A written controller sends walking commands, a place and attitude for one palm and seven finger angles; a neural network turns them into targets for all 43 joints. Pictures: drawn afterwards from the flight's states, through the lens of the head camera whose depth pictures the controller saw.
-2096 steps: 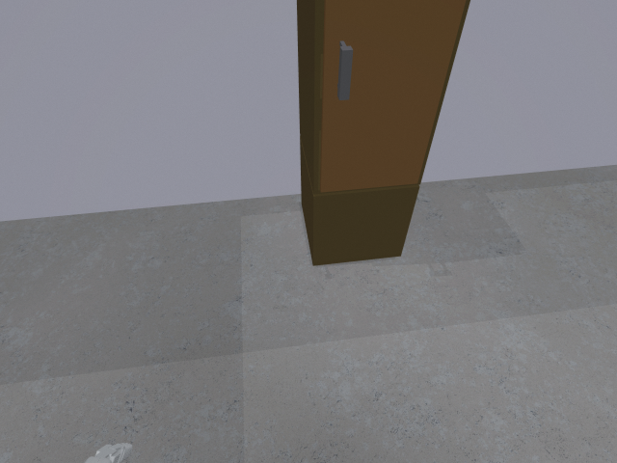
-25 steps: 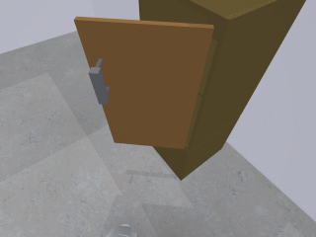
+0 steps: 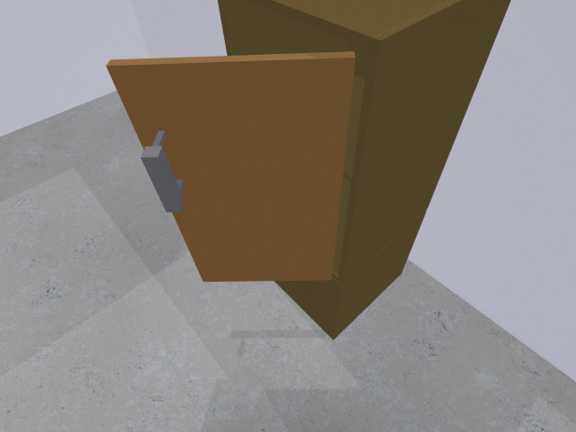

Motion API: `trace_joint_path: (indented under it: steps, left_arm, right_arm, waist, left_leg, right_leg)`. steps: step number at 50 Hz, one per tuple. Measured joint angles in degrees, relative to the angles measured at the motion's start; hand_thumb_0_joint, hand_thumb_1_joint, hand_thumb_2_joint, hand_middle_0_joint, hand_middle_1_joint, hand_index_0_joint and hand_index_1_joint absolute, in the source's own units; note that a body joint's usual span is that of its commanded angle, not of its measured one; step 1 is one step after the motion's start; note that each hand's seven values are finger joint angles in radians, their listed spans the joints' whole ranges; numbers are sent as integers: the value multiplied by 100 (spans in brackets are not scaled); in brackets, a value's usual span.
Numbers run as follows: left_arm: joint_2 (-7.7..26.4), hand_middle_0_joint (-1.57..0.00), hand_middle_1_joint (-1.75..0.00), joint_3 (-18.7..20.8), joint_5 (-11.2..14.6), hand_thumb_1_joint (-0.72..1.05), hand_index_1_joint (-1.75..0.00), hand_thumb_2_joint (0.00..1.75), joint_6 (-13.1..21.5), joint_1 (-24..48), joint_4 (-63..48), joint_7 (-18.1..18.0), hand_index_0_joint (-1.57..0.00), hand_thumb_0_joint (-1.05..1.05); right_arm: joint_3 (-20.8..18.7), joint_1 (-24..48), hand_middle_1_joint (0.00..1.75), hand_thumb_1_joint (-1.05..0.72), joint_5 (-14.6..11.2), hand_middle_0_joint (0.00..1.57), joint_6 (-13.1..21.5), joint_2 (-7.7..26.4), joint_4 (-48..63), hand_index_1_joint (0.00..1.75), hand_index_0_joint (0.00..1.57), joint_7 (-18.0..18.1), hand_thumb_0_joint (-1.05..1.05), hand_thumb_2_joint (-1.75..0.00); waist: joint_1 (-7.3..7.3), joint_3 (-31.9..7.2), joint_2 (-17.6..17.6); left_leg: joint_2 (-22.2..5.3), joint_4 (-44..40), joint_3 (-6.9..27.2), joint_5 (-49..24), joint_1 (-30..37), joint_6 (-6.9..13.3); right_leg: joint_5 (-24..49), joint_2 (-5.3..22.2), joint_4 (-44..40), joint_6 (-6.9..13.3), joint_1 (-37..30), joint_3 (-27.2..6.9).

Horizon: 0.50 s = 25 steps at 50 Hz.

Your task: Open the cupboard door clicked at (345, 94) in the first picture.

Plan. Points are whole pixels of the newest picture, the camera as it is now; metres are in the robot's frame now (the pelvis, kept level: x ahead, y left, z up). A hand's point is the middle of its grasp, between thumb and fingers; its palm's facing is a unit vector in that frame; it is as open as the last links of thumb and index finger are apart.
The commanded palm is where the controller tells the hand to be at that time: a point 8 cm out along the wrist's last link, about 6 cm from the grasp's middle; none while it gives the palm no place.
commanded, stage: come to a stop and stand still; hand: left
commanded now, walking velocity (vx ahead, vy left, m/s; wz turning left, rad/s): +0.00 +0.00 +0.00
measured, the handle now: (167, 171) +0.49 +0.23 +0.09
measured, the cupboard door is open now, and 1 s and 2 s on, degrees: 48 48 48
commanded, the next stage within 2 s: look again from close up in 0.98 s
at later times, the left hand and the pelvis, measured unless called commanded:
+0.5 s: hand out of the picture +0.03 +0.18 -0.16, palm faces -0.01 -0.98 -0.21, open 7.3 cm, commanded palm none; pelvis +0.01 +0.00 +0.01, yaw +0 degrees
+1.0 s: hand out of the picture +0.03 +0.18 -0.17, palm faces +0.00 -0.98 -0.18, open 7.4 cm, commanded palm none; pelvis +0.03 +0.01 +0.01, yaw +0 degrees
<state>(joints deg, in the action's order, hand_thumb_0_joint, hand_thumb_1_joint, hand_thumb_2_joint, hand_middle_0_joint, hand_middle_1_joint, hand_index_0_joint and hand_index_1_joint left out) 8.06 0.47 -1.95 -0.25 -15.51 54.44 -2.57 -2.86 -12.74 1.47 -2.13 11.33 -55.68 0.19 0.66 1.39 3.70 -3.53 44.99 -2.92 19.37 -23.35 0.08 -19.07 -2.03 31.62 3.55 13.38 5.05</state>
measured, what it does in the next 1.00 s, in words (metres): steps on the spot: left foot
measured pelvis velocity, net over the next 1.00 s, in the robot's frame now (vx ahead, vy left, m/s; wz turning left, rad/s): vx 0.03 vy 0.01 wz -0.01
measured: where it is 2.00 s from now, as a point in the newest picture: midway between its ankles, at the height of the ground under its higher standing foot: outside the picture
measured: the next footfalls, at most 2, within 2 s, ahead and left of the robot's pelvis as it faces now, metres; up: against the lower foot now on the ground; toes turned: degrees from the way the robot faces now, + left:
left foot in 0.14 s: +0.03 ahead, +0.10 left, +0.00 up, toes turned +3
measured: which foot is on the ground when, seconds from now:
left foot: up 0.00-0.12, down 0.14-1.00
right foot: down 0.00-1.00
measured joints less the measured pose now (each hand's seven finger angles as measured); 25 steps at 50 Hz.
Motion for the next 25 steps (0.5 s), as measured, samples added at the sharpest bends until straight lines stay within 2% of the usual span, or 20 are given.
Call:
trace_joint_path:
  steps: [3,6,8,12,25]
  left_arm:
    - [-4,-20,-30,-32,-2,93,-30,90,101,-111,-44,-17,-20,1]
    - [60,-21,-30,-66,16,92,-30,90,136,-97,-48,-15,-20,1]
    - [137,-21,-30,-79,65,92,-30,90,125,-12,9,-6,-20,1]
    - [193,-20,-30,-95,119,92,-30,90,81,78,118,12,-20,1]
    - [256,-20,-30,-180,125,92,-30,90,98,-71,576,72,-20,1]
  right_arm:
    - [-4,-192,30,-91,-18,20,-17,67,7,30,20,11,0,-90]
    - [61,-317,30,-91,-42,20,37,24,-27,30,20,38,0,-90]
    - [126,-344,30,-91,-38,20,105,-73,-123,30,20,52,0,-90]
    - [276,-394,30,-92,-8,20,200,-210,-279,30,20,94,1,-90]
    - [435,-326,30,-92,-31,20,289,-190,-648,30,20,104,1,-90]
  waist:
    - [54,-102,22]
    - [76,-153,-42]
    - [86,-144,-176]
    - [-1,-166,-401]
    - [-67,-85,-410]
  left_leg:
    - [89,150,7,242,187,24]
    - [151,-642,-30,139,657,38]
    - [206,-1076,-31,4,893,138]
    - [275,-1428,-132,-160,1086,133]
    - [377,-1993,-215,-422,1347,177]
  right_leg:
    - [36,-59,-105,41,-100,20]
    - [5,-102,-78,38,-139,68]
    - [-56,-78,12,21,-139,93]
    - [113,-22,-282,-22,-284,-8]
    - [322,47,-703,-75,-462,-98]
